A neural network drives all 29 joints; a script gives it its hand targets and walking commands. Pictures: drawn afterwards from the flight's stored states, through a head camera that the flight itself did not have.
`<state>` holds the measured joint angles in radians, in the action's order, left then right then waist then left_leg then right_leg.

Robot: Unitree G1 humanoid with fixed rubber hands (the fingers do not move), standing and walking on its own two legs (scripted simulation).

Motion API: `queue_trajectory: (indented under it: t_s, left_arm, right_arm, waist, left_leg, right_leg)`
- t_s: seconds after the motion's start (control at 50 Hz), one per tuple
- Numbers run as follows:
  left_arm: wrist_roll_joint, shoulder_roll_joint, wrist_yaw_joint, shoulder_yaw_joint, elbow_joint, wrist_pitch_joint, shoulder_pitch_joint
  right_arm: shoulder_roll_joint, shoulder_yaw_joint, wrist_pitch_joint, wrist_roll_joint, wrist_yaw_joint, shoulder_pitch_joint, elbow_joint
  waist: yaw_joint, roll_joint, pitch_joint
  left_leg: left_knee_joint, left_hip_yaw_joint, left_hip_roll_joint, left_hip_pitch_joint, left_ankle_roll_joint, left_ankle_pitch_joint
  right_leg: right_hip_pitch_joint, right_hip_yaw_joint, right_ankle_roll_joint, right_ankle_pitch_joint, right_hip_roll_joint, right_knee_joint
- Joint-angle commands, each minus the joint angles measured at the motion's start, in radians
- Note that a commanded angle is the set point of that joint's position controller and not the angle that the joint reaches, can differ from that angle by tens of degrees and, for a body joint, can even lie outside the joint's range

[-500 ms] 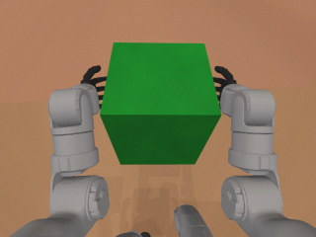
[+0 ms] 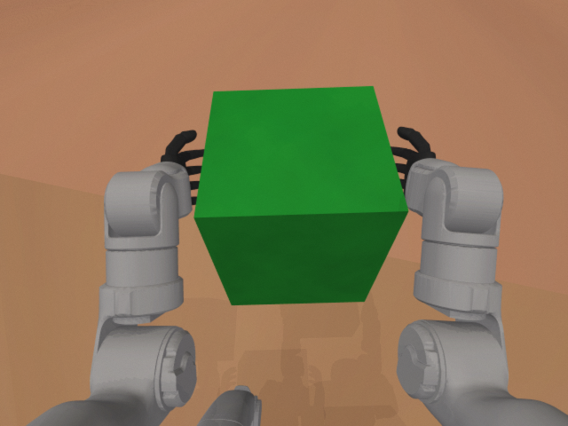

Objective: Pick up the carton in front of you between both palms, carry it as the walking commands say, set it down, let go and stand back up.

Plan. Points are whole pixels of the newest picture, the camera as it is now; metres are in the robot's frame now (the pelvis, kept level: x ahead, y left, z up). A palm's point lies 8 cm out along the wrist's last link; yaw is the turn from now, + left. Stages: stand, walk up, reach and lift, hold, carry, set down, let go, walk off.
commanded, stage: carry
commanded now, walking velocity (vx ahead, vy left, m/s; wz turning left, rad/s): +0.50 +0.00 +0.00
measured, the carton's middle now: (295, 206) +0.39 +0.02 +0.08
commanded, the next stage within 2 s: none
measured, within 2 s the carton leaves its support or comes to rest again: neither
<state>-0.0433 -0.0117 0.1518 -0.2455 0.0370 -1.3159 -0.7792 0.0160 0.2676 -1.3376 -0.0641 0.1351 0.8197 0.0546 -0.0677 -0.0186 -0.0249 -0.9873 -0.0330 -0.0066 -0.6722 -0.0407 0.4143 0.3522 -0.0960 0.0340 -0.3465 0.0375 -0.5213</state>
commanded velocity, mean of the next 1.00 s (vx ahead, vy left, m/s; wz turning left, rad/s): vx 0.50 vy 0.00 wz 0.00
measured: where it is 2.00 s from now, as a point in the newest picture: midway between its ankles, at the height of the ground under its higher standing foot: (300, 187)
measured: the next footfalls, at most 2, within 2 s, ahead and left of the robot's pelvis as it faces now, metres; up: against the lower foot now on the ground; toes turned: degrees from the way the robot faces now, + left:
left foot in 0.12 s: +0.22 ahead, +0.11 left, +0.01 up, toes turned +6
right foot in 0.52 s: +0.50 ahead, -0.10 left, +0.04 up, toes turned -7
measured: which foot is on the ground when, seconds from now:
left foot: up 0.00-0.10, down 0.12-0.54, up 0.56-0.96, down 0.98-1.00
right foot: down 0.00-0.12, up 0.14-0.50, down 0.52-1.00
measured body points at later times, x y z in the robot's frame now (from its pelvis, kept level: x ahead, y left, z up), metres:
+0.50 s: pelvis +0.29 +0.00 +0.01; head +0.31 +0.01 +0.46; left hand +0.68 +0.15 +0.18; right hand +0.67 -0.16 +0.17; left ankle +0.18 +0.11 -0.72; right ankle +0.44 -0.10 -0.68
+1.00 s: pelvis +0.58 +0.02 +0.03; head +0.58 +0.02 +0.48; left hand +0.96 +0.17 +0.19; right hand +0.96 -0.13 +0.20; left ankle +0.70 +0.11 -0.68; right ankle +0.46 -0.09 -0.69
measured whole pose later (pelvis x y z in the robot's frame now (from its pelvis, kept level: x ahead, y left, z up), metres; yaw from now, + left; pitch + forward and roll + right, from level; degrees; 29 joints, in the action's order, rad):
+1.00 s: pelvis +0.58 +0.02 +0.03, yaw -1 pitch +4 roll +1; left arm -0.05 0.01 0.14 -0.26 0.11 -1.33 -0.81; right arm 0.00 0.28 -1.32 -0.08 0.13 0.84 0.13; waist -0.02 0.03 -0.08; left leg -0.62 -0.15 -0.01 -0.58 -0.06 0.19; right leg 0.18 -0.09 0.01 -0.55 0.06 -0.64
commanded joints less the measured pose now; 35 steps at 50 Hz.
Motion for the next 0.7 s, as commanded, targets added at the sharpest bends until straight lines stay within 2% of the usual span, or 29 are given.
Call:
queue_trajectory:
  t_s: [0.0,0.04,0.06,0.08,0.1,0.12,0.14,0.16,0.18,0.2,0.22,0.24,0.28,0.34,0.38,0.44,0.46,0.48,0.5,0.52,0.54,0.56,0.58,0.6,0.62,0.64,0.68]
  left_arm:
    - [0.477,-1.030,-0.251,0.621,-0.135,0.005,-0.811]
    - [0.457,-1.013,-0.255,0.615,-0.085,-0.004,-0.790]
    - [0.451,-1.009,-0.257,0.612,-0.058,-0.007,-0.786]
    - [0.445,-1.011,-0.258,0.608,-0.028,-0.009,-0.782]
    - [0.435,-1.010,-0.260,0.600,0.007,-0.009,-0.779]
    - [0.427,-1.010,-0.263,0.586,0.037,-0.012,-0.782]
    - [0.423,-1.015,-0.264,0.575,0.059,-0.010,-0.808]
    - [0.416,-1.036,-0.262,0.569,0.067,-0.004,-0.827]
    - [0.410,-1.045,-0.260,0.560,0.066,0.000,-0.823]
    - [0.405,-1.065,-0.254,0.557,0.062,0.003,-0.822]
    - [0.401,-1.074,-0.247,0.552,0.049,0.005,-0.821]
    - [0.399,-1.072,-0.238,0.549,0.032,0.007,-0.824]
    - [0.396,-1.062,-0.216,0.552,-0.013,0.007,-0.826]
    - [0.374,-1.025,-0.190,0.552,-0.052,-0.004,-0.807]
    - [0.353,-1.005,-0.187,0.552,-0.026,-0.012,-0.761]
    - [0.338,-0.997,-0.203,0.549,0.036,-0.017,-0.713]
    - [0.340,-1.002,-0.211,0.549,0.055,-0.016,-0.710]
    - [0.345,-1.010,-0.219,0.548,0.070,-0.012,-0.710]
    - [0.353,-1.019,-0.226,0.544,0.088,-0.006,-0.710]
    - [0.363,-1.035,-0.236,0.538,0.107,0.000,-0.695]
    - [0.359,-1.012,-0.240,0.534,0.105,0.014,-0.727]
    - [0.374,-1.040,-0.246,0.544,0.092,0.018,-0.731]
    - [0.401,-1.065,-0.251,0.561,0.029,0.024,-0.782]
    - [0.429,-1.091,-0.254,0.583,-0.030,0.028,-0.832]
    - [0.458,-1.106,-0.255,0.604,-0.086,0.031,-0.875]
    - [0.481,-1.116,-0.255,0.616,-0.128,0.032,-0.899]
    - [0.499,-1.112,-0.252,0.630,-0.188,0.029,-0.908]
  right_arm:
    - [-1.013,-0.593,0.021,0.371,-0.174,0.690,-0.053]
    - [-1.005,-0.590,0.012,0.365,-0.184,0.674,-0.010]
    - [-1.009,-0.586,0.010,0.362,-0.192,0.665,0.022]
    - [-1.011,-0.575,0.009,0.362,-0.202,0.649,0.062]
    - [-1.014,-0.560,0.011,0.364,-0.210,0.630,0.105]
    - [-0.991,-0.540,0.016,0.359,-0.218,0.612,0.137]
    - [-0.999,-0.528,0.025,0.359,-0.222,0.634,0.153]
    - [-1.022,-0.529,0.028,0.374,-0.228,0.669,0.124]
    - [-1.059,-0.547,0.033,0.402,-0.234,0.711,0.081]
    - [-1.085,-0.571,0.038,0.432,-0.238,0.774,0.028]
    - [-1.108,-0.593,0.043,0.462,-0.239,0.828,-0.021]
    - [-1.120,-0.602,0.045,0.485,-0.240,0.865,-0.062]
    - [-1.120,-0.611,0.044,0.510,-0.239,0.885,-0.119]
    - [-1.087,-0.613,0.027,0.516,-0.235,0.855,-0.149]
    - [-1.068,-0.612,0.016,0.502,-0.236,0.805,-0.115]
    - [-1.061,-0.607,0.012,0.473,-0.246,0.749,-0.041]
    - [-1.065,-0.605,0.014,0.462,-0.249,0.741,-0.019]
    - [-1.069,-0.605,0.018,0.457,-0.251,0.746,-0.007]
    - [-1.077,-0.605,0.020,0.453,-0.251,0.737,0.009]
    - [-1.077,-0.603,0.026,0.448,-0.252,0.752,0.014]
    - [-1.107,-0.600,0.026,0.445,-0.254,0.768,0.019]
    - [-1.092,-0.595,0.030,0.434,-0.251,0.797,0.004]
    - [-1.107,-0.596,0.034,0.434,-0.244,0.810,-0.007]
    - [-1.107,-0.591,0.040,0.430,-0.236,0.812,-0.021]
    - [-1.111,-0.590,0.042,0.426,-0.226,0.803,-0.040]
    - [-1.107,-0.587,0.042,0.422,-0.215,0.791,-0.060]
    - [-1.085,-0.596,0.042,0.409,-0.195,0.767,-0.102]
  waist:
    - [0.003,0.208,-0.486]
    - [0.017,0.205,-0.463]
    - [0.038,0.184,-0.457]
    - [0.069,0.139,-0.480]
    - [0.104,0.062,-0.533]
    - [0.130,-0.172,-0.572]
    - [0.151,-0.311,-0.524]
    - [0.147,-0.203,-0.495]
    - [0.151,-0.099,-0.470]
    - [0.139,-0.034,-0.460]
    - [0.125,-0.034,-0.456]
    - [0.113,-0.058,-0.465]
    - [0.115,-0.103,-0.472]
    - [0.126,-0.098,-0.452]
    - [0.129,-0.109,-0.427]
    - [0.119,-0.137,-0.396]
    - [0.104,-0.149,-0.399]
    - [0.065,-0.144,-0.429]
    - [0.021,-0.099,-0.503]
    - [-0.023,-0.009,-0.599]
    - [-0.005,0.319,-0.649]
    - [-0.013,0.308,-0.603]
    - [0.000,0.215,-0.561]
    - [-0.001,0.107,-0.547]
    - [0.006,0.076,-0.530]
    - [0.016,0.092,-0.538]
    - [0.019,0.124,-0.549]
  left_leg:
    - [0.231,-0.041,-0.003,0.075,0.009,-0.066]
    - [0.354,-0.115,0.038,0.193,0.006,-0.097]
    - [0.434,-0.149,0.059,0.289,0.001,-0.153]
    - [0.499,-0.174,0.076,0.462,-0.012,-0.182]
    - [0.501,-0.074,0.006,0.695,-0.040,-0.154]
    - [0.580,0.382,-0.264,0.885,-0.145,-0.025]
    - [0.652,0.670,-0.362,0.986,-0.247,-0.163]
    - [0.596,0.633,-0.372,0.975,-0.262,-0.249]
    - [0.559,0.538,-0.339,0.928,-0.249,-0.375]
    - [0.554,0.451,-0.315,0.889,-0.220,-0.422]
    - [0.568,0.389,-0.296,0.841,-0.192,-0.417]
    - [0.584,0.341,-0.277,0.818,-0.172,-0.381]
    - [0.612,0.289,-0.258,0.811,-0.175,-0.336]
    - [0.636,0.224,-0.247,0.813,-0.189,-0.339]
    - [0.633,0.156,-0.224,0.782,-0.172,-0.430]
    - [0.604,0.059,-0.197,0.736,-0.124,-0.609]
    - [0.561,0.028,-0.192,0.716,-0.103,-0.728]
    - [0.449,-0.023,-0.178,0.680,-0.077,-0.879]
    - [0.290,-0.081,-0.152,0.596,-0.037,-0.893]
    - [0.091,-0.067,-0.132,0.404,-0.001,-0.598]
    - [-0.178,-0.045,0.030,0.082,0.049,-0.094]
    - [-0.344,0.056,0.054,-0.058,0.028,0.086]
    - [-0.431,0.079,0.012,-0.123,0.004,0.064]
    - [-0.440,0.071,-0.016,-0.141,-0.004,0.036]
    - [-0.401,0.074,-0.040,-0.142,-0.011,0.002]
    - [-0.360,0.075,-0.052,-0.122,-0.012,-0.022]
    - [-0.327,0.054,-0.051,-0.125,-0.009,-0.031]
  right_leg:
    - [-0.364,0.192,0.143,0.276,0.210,0.139]
    - [-0.315,0.152,0.120,0.269,0.203,0.119]
    - [-0.276,0.120,0.102,0.262,0.191,0.069]
    - [-0.203,0.066,0.073,0.312,0.163,-0.037]
    - [-0.072,0.010,0.027,0.324,0.130,-0.199]
    - [0.193,-0.028,-0.041,0.084,0.045,-0.461]
    - [0.467,0.016,-0.056,-0.236,-0.071,-0.640]
    - [0.543,0.090,-0.028,-0.239,-0.024,-0.775]
    - [0.569,0.098,-0.015,-0.202,-0.001,-0.823]
    - [0.567,0.107,-0.009,-0.154,0.020,-0.811]
    - [0.544,0.111,-0.007,-0.114,0.033,-0.772]
    - [0.516,0.101,-0.010,-0.087,0.033,-0.749]
    - [0.522,0.076,-0.016,-0.044,0.028,-0.718]
    - [0.537,0.054,-0.026,0.002,0.042,-0.572]
    - [0.469,0.027,-0.021,0.058,0.033,-0.418]
    - [0.298,-0.059,0.003,0.112,-0.026,-0.198]
    - [0.205,-0.099,0.014,0.110,-0.061,-0.143]
    - [0.051,-0.147,0.026,0.129,-0.102,-0.079]
    - [-0.195,-0.167,0.042,0.152,-0.117,-0.021]
    - [-0.477,0.026,0.061,0.049,0.026,-0.014]
    - [-0.668,0.617,0.199,0.009,0.312,0.109]
    - [-0.675,0.752,0.246,0.109,0.326,0.170]
    - [-0.635,0.643,0.243,0.221,0.306,0.111]
    - [-0.584,0.543,0.227,0.315,0.281,0.070]
    - [-0.529,0.467,0.202,0.343,0.260,0.069]
    - [-0.498,0.408,0.183,0.302,0.238,0.081]
    - [-0.484,0.361,0.187,0.271,0.227,0.099]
